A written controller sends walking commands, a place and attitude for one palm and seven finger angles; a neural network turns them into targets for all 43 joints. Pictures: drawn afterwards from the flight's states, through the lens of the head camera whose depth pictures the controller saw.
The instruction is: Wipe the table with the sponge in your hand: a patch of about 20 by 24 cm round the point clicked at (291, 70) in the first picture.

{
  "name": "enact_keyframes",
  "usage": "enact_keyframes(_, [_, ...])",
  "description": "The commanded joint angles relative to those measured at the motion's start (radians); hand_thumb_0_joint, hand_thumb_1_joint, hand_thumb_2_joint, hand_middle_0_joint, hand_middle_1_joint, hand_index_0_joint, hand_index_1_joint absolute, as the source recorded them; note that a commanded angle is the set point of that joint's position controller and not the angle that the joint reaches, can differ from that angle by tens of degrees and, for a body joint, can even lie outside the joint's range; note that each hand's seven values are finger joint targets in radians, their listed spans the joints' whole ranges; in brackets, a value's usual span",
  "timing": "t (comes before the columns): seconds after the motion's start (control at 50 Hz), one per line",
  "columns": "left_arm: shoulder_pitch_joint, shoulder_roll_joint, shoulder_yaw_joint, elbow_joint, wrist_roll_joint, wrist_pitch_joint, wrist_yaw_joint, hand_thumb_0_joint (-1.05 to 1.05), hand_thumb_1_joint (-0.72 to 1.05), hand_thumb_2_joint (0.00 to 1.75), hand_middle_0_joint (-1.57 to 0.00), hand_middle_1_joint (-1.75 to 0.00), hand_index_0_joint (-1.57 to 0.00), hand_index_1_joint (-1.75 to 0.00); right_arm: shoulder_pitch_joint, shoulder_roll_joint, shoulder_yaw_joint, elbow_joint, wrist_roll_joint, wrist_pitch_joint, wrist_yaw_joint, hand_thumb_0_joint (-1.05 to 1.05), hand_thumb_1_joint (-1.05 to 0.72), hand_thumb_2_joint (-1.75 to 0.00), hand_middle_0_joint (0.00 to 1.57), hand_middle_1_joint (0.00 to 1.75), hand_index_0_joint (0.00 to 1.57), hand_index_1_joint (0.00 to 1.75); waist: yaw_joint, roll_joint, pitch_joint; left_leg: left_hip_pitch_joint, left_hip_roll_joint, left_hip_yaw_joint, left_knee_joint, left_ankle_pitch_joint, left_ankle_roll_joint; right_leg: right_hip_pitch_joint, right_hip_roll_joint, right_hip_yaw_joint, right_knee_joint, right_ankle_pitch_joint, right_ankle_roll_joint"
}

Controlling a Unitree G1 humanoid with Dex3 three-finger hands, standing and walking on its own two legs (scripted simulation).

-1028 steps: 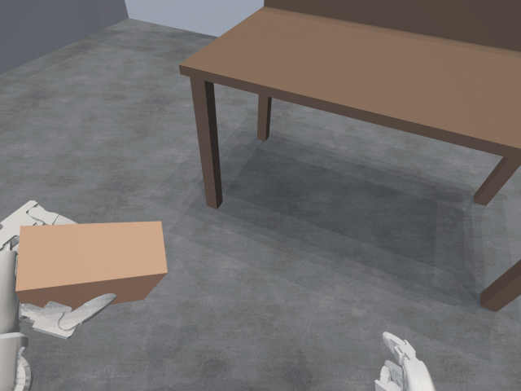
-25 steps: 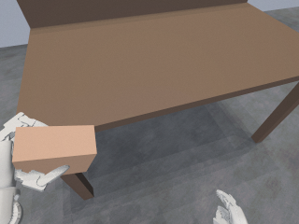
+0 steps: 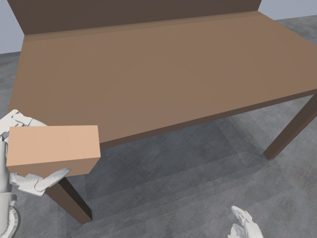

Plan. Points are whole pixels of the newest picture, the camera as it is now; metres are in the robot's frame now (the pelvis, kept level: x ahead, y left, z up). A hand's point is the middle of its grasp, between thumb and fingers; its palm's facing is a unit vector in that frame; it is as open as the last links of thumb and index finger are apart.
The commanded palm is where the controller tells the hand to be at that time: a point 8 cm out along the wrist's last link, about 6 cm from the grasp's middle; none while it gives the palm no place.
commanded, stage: shuffle to correct the standing spot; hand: left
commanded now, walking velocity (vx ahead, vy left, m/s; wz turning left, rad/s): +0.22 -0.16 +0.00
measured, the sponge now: (70, 153) +0.24 +0.20 +0.14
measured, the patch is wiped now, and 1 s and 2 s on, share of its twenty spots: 0.00 0.00 0.00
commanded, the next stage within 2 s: come to a stop and stand still in 0.84 s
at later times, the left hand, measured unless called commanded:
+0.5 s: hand (92, 114) +0.30 +0.16 +0.20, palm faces +0.32 -0.78 -0.54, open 10.3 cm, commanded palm +0.25 +0.21 +0.19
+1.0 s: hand (143, 87) +0.38 +0.07 +0.20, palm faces +0.40 -0.77 -0.50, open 10.3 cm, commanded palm +0.33 +0.11 +0.19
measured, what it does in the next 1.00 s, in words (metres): steps to the right: left foot, then right foot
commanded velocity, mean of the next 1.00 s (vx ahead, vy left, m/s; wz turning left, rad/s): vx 0.16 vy -0.09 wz -0.03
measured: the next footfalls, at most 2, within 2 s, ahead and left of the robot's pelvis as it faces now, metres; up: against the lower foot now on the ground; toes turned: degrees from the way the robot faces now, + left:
left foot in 0.22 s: +0.15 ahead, +0.14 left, +0.00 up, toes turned +5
right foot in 0.50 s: +0.18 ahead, -0.20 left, +0.00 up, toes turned -8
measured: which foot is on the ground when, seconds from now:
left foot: up 0.00-0.20, down 0.22-0.50, up 0.52-0.74, down 0.76-1.00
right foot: down 0.00-0.22, up 0.24-0.48, down 0.50-0.76, up 0.78-0.98, down 1.00-1.00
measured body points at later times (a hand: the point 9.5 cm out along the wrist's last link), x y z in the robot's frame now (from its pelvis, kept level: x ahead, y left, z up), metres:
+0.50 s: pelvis +0.08 -0.06 -0.01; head +0.12 -0.06 +0.44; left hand +0.27 +0.20 +0.22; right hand +0.24 -0.26 -0.11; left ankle +0.11 +0.13 -0.72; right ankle +0.14 -0.19 -0.73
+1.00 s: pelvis +0.17 -0.17 -0.01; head +0.19 -0.17 +0.44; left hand +0.35 +0.11 +0.23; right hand +0.34 -0.38 -0.09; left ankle +0.18 +0.01 -0.72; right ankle +0.21 -0.28 -0.73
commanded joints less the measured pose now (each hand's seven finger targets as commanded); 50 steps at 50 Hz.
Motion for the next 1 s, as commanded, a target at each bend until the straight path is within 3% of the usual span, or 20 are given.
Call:
enact_keyframes(0.0, [-0.063,0.21,0.148,-0.245,-0.024,-0.094,0.032,0.0,0.1,1.3,-1.2,-1.6,-1.2,-1.6,-0.104,-0.117,-0.071,-0.174,0.016,-0.048,0.01,0.0,-0.9,-0.9,0.2,0.3,0.2,0.3,0.015,-0.139,-0.09,-0.496,-0.009,0.039,0.432,-0.132,0.006,0.408,-0.429,0.556,-0.213,0.407,-0.271])
enact_keyframes(0.08, [-0.003,0.22,0.18,-0.273,-0.021,-0.106,0.03,0.0,0.1,1.3,-1.2,-1.6,-1.2,-1.6,-0.12,-0.077,-0.034,-0.178,0.0,-0.011,0.021,0.0,-0.9,-0.9,0.2,0.3,0.2,0.3,0.006,-0.031,-0.032,-0.375,0.072,0.069,0.253,-0.042,0.011,0.191,-0.346,0.344,-0.161,0.445,-0.212])
enact_keyframes(0.16, [-0.077,0.219,0.168,-0.288,-0.039,-0.107,0.011,0.0,0.1,1.3,-1.2,-1.6,-1.2,-1.6,-0.086,-0.102,-0.054,-0.169,-0.012,-0.023,0.003,0.0,-0.9,-0.9,0.2,0.3,0.2,0.3,-0.041,0.024,-0.137,0.22,-0.018,0.206,-0.123,0.299,0.017,-0.122,-0.133,0.058,0.205,0.317,-0.056])
enact_keyframes(0.2, [-0.125,0.217,0.172,-0.344,-0.038,-0.142,0.013,0.0,0.1,1.3,-1.2,-1.6,-1.2,-1.6,-0.095,-0.14,-0.075,-0.184,-0.023,-0.037,-0.003,0.0,-0.9,-0.9,0.2,0.3,0.2,0.3,-0.04,0.342,-0.204,0.456,0.358,-0.465,-0.331,0.271,0.197,-0.443,0.018,0.11,0.67,-0.185,0.041])
enact_keyframes(0.22, [-0.117,0.25,0.192,-0.293,-0.036,-0.149,0.01,0.0,0.1,1.3,-1.2,-1.6,-1.2,-1.6,-0.131,-0.115,-0.052,-0.198,-0.019,-0.054,0.003,0.0,-0.9,-0.9,0.2,0.3,0.2,0.3,-0.032,0.249,-0.143,0.368,0.439,-0.6,-0.401,0.241,0.27,-0.483,0.006,0.213,0.811,-0.163,0.038])
enact_keyframes(0.24, [-0.111,0.248,0.199,-0.245,-0.029,-0.141,-0.006,0.0,0.1,1.3,-1.2,-1.6,-1.2,-1.6,-0.13,-0.128,-0.057,-0.175,-0.021,-0.055,0.008,0.0,-0.9,-0.9,0.2,0.3,0.2,0.3,-0.024,0.132,-0.089,0.285,0.429,-0.553,-0.413,0.251,0.297,-0.528,-0.04,0.234,0.839,-0.112,0.044])
enact_keyframes(0.34, [-0.022,0.247,0.223,-0.387,-0.004,-0.15,-0.03,0.0,0.1,1.3,-1.2,-1.6,-1.2,-1.6,-0.127,-0.115,-0.077,-0.167,-0.011,-0.076,0.031,0.0,-0.9,-0.9,0.2,0.3,0.2,0.3,0.017,0.257,-0.088,0.002,0.296,-0.086,-0.354,0.146,0.184,-0.318,-0.157,0.174,0.487,0.024,0.048])
enact_keyframes(0.44, [0.093,0.212,0.236,-0.261,-0.01,-0.129,-0.013,0.0,0.1,1.3,-1.2,-1.6,-1.2,-1.6,-0.077,-0.112,-0.073,-0.19,0.008,-0.088,0.036,0.0,-0.9,-0.9,0.2,0.3,0.2,0.3,0.007,0.145,-0.146,-0.186,0.183,0.119,-0.152,-0.087,0.081,0.115,-0.032,-0.056,0.021,0.107,0.083])
enact_keyframes(0.46, [0.06,0.22,0.241,-0.233,-0.006,-0.122,-0.005,0.0,0.1,1.3,-1.2,-1.6,-1.2,-1.6,-0.062,-0.102,-0.075,-0.182,0.008,-0.088,0.032,0.0,-0.9,-0.9,0.2,0.3,0.2,0.3,0.011,0.024,-0.148,-0.209,0.127,0.154,0.016,-0.129,0.051,0.149,-0.042,-0.006,-0.061,0.035,0.068])
enact_keyframes(0.5, [-0.041,0.29,0.271,-0.188,0.0,-0.096,0.013,0.0,0.1,1.3,-1.2,-1.6,-1.2,-1.6,-0.087,-0.076,-0.064,-0.184,0.01,-0.089,0.02,0.0,-0.9,-0.9,0.2,0.3,0.2,0.3,0.018,-0.425,-0.121,-0.488,-0.021,0.131,0.513,-0.231,-0.002,0.206,-0.382,0.6,-0.291,-0.049,-0.125])
enact_keyframes(0.56, [-0.073,0.222,0.188,-0.169,0.004,-0.083,0.008,0.0,0.1,1.3,-1.2,-1.6,-1.2,-1.6,-0.115,-0.1,-0.059,-0.142,0.016,-0.079,0.021,0.0,-0.9,-0.9,0.2,0.3,0.2,0.3,0.001,-0.234,-0.052,-0.446,0.071,0.018,0.556,-0.117,0.0,0.085,-0.409,0.551,-0.248,0.128,-0.197])
enact_keyframes(0.64, [-0.071,0.183,0.147,-0.231,-0.008,-0.095,0.012,0.0,0.1,1.3,-1.2,-1.6,-1.2,-1.6,-0.147,-0.072,-0.033,-0.136,-0.006,-0.043,0.008,0.0,-0.9,-0.9,0.2,0.3,0.2,0.3,-0.008,-0.11,-0.134,-0.075,0.017,0.158,0.062,0.031,0.016,-0.055,-0.271,0.2,-0.13,0.108,-0.105])
enact_keyframes(0.68, [-0.105,0.19,0.138,-0.29,-0.011,-0.102,0.022,0.0,0.1,1.3,-1.2,-1.6,-1.2,-1.6,-0.133,-0.088,-0.048,-0.141,-0.014,-0.059,0.001,0.0,-0.9,-0.9,0.2,0.3,0.2,0.3,-0.018,-0.017,-0.146,0.078,-0.041,0.211,-0.11,0.152,0.003,-0.108,-0.211,0.15,-0.066,-0.037,-0.065])
enact_keyframes(0.7, [-0.119,0.189,0.131,-0.334,-0.013,-0.112,0.025,0.0,0.1,1.3,-1.2,-1.6,-1.2,-1.6,-0.122,-0.104,-0.061,-0.152,-0.012,-0.065,-0.005,0.0,-0.9,-0.9,0.2,0.3,0.2,0.3,-0.02,0.036,-0.143,0.138,-0.007,0.158,-0.166,0.123,0.018,-0.141,-0.19,0.145,0.001,-0.059,-0.042])
enact_keyframes(0.74, [-0.095,0.176,0.126,-0.407,-0.007,-0.129,0.029,0.0,0.1,1.3,-1.2,-1.6,-1.2,-1.6,-0.114,-0.137,-0.073,-0.179,-0.001,-0.065,-0.002,0.0,-0.9,-0.9,0.2,0.3,0.2,0.3,-0.028,0.376,-0.111,0.283,0.305,-0.409,-0.397,0.071,0.183,-0.415,-0.04,0.071,0.387,-0.195,0.046])
enact_keyframes(0.76, [-0.114,0.232,0.161,-0.401,0.01,-0.137,0.027,0.0,0.1,1.3,-1.2,-1.6,-1.2,-1.6,-0.131,-0.122,-0.067,-0.182,-0.001,-0.073,0.006,0.0,-0.9,-0.9,0.2,0.3,0.2,0.3,-0.028,0.297,-0.043,0.212,0.365,-0.491,-0.452,0.138,0.241,-0.451,-0.054,0.136,0.522,-0.163,0.043])
enact_keyframes(0.84, [-0.049,0.254,0.21,-0.385,0.008,-0.133,0.01,0.0,0.1,1.3,-1.2,-1.6,-1.2,-1.6,-0.127,-0.108,-0.066,-0.163,-0.008,-0.076,0.014,0.0,-0.9,-0.9,0.2,0.3,0.2,0.3,-0.01,0.354,-0.042,0.087,0.284,-0.199,-0.37,0.189,0.193,-0.366,-0.13,0.143,0.396,-0.06,0.051])
enact_keyframes(0.94, [0.077,0.168,0.185,-0.148,-0.01,-0.098,0.009,0.0,0.1,1.3,-1.2,-1.6,-1.2,-1.6,-0.07,-0.112,-0.068,-0.166,0.011,-0.077,0.015,0.0,-0.9,-0.9,0.2,0.3,0.2,0.3,-0.001,0.113,-0.109,-0.141,0.129,0.102,-0.112,-0.021,0.069,0.104,-0.028,-0.018,-0.072,0.084,0.075])
enact_keyframes(0.96, [0.037,0.188,0.187,-0.119,-0.001,-0.091,0.012,0.0,0.1,1.3,-1.2,-1.6,-1.2,-1.6,-0.057,-0.103,-0.071,-0.157,0.01,-0.078,0.011,0.0,-0.9,-0.9,0.2,0.3,0.2,0.3,-0.004,-0.066,-0.115,-0.201,0.058,0.147,0.099,-0.05,0.038,0.148,-0.119,0.138,-0.168,0.065,0.042])
enact_keyframes(0.98, [0.0,0.226,0.197,-0.109,0.006,-0.082,0.017,0.0,0.1,1.3,-1.2,-1.6,-1.2,-1.6,-0.058,-0.09,-0.068,-0.166,0.005,-0.077,0.012,0.0,-0.9,-0.9,0.2,0.3,0.2,0.3,-0.013,-0.337,-0.124,-0.375,-0.038,0.156,0.322,-0.113,0.0,0.212,-0.332,0.506,-0.256,0.161,-0.055])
